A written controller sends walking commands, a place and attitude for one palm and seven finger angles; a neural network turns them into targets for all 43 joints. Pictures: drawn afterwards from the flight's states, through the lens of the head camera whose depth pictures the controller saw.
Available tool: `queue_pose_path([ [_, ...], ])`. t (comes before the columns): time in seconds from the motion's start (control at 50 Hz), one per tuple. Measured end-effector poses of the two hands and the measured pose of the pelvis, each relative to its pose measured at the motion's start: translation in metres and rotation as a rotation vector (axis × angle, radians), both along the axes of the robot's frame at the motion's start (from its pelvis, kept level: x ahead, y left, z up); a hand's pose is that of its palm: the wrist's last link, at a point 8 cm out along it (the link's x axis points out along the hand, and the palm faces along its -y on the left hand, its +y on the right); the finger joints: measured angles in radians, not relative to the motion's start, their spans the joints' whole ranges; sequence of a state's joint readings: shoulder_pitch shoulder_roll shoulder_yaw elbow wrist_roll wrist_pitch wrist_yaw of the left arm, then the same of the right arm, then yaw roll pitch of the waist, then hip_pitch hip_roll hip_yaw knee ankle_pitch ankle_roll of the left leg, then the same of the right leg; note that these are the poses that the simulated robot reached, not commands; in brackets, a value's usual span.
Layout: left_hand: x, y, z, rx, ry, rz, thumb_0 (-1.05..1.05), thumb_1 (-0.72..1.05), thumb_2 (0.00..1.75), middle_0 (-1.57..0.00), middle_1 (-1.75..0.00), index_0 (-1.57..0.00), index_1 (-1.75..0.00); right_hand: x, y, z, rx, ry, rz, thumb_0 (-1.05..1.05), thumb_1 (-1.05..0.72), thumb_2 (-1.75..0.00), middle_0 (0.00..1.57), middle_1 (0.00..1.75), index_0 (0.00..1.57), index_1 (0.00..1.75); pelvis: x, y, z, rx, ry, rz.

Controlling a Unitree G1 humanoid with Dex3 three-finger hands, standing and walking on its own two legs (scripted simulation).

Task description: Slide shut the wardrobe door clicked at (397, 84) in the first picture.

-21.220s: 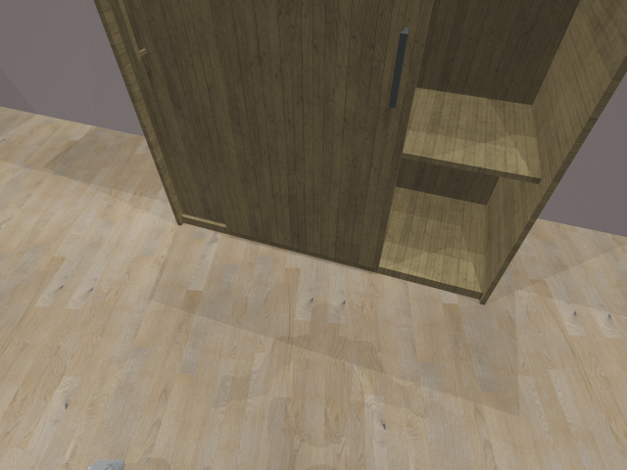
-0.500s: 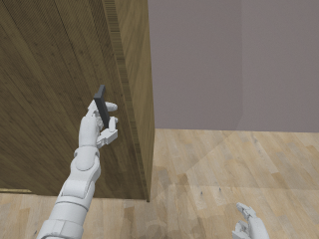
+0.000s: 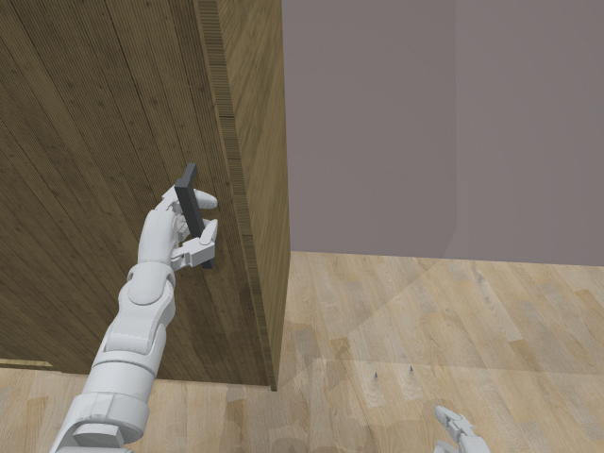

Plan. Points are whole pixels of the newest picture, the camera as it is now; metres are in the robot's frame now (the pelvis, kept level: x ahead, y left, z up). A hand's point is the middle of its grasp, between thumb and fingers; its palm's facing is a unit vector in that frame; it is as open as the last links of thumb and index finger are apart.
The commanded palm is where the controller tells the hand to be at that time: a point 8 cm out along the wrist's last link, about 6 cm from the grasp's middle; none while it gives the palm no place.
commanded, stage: loosen the grip on the handle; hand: left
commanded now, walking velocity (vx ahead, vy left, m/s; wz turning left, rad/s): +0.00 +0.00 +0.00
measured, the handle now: (200, 219) +0.40 +0.19 +0.08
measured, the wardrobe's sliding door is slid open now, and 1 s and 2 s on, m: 0.00 0.00 0.00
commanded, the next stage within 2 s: slip the hand off the handle in 0.46 s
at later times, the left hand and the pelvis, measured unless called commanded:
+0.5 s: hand (214, 251) +0.36 +0.16 +0.07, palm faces +0.22 -0.96 -0.17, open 14.0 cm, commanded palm +0.32 +0.20 +0.09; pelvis +0.00 -0.03 -0.01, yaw +2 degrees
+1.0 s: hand (174, 252) +0.35 +0.21 +0.07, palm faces +0.24 -0.96 -0.17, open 14.5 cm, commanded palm +0.32 +0.26 +0.08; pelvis +0.01 -0.01 -0.01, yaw +1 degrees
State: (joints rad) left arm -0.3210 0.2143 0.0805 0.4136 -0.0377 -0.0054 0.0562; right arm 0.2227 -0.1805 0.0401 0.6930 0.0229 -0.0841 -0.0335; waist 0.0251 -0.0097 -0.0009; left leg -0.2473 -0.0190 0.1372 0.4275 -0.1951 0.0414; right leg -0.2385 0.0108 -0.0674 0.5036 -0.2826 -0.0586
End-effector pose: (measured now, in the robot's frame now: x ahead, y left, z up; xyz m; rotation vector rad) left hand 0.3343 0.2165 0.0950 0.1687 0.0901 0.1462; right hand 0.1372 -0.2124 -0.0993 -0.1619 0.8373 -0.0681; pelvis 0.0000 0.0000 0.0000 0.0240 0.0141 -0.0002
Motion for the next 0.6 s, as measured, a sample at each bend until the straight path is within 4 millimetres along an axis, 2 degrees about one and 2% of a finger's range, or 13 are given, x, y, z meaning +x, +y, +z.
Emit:
queue_pose_path([
  [0.04, -0.002, -0.001, 0.0, -0.04, -0.006, 0.034, 0.0, 0.55, 0.74, -0.38, -1.34, -0.44, -1.43, -0.002, -0.007, 0.001, 0.0, -0.012, 0.012, 0.01, -0.9, -0.9, 0.21, 0.3, 0.2, 0.3, 0.0, -0.005, -0.001, -0.006, -0.002, 0.006],
  [0.12, -0.005, -0.009, -0.006, -0.004, 0.011, 0.061, 0.0, 0.28, 0.61, -0.41, -1.37, -0.46, -1.42, -0.005, -0.028, 0.0, -0.026, -0.023, 0.014, 0.01, -0.9, -0.9, 0.21, 0.3, 0.2, 0.3, -0.002, -0.013, -0.004, -0.01, 0.0, 0.018],
  [0.22, -0.006, -0.01, -0.008, -0.006, 0.007, 0.08, 0.0, -0.13, 0.41, -0.42, -1.36, -0.43, -1.39, -0.01, -0.057, 0.0, -0.068, -0.01, -0.018, 0.01, -0.9, -0.9, 0.21, 0.3, 0.2, 0.3, -0.002, -0.023, -0.006, -0.009, 0.007, 0.019],
  [0.3, -0.007, -0.011, -0.009, -0.001, 0.003, 0.078, 0.0, -0.34, 0.3, -0.39, -1.33, -0.39, -1.34, -0.013, -0.074, -0.001, -0.088, 0.003, -0.045, 0.01, -0.91, -0.9, 0.2, 0.3, 0.2, 0.29, -0.001, -0.029, -0.008, -0.006, 0.014, 0.019],
  [0.44, -0.008, -0.011, -0.013, -0.001, 0.003, 0.083, -0.01, -0.5, 0.23, -0.32, -1.23, -0.34, -1.27, -0.014, -0.083, -0.007, -0.092, 0.039, -0.062, 0.01, -0.91, -0.9, 0.2, 0.3, 0.2, 0.29, 0.002, -0.034, -0.01, -0.004, 0.028, 0.026],
  [0.6, -0.01, -0.013, -0.015, -0.01, -0.008, 0.078, -0.01, -0.54, 0.21, -0.26, -1.17, -0.32, -1.22, -0.008, -0.067, -0.012, -0.06, 0.042, -0.052, 0.01, -0.91, -0.9, 0.2, 0.3, 0.2, 0.29, 0.006, -0.031, -0.01, -0.004, 0.035, 0.027],
])
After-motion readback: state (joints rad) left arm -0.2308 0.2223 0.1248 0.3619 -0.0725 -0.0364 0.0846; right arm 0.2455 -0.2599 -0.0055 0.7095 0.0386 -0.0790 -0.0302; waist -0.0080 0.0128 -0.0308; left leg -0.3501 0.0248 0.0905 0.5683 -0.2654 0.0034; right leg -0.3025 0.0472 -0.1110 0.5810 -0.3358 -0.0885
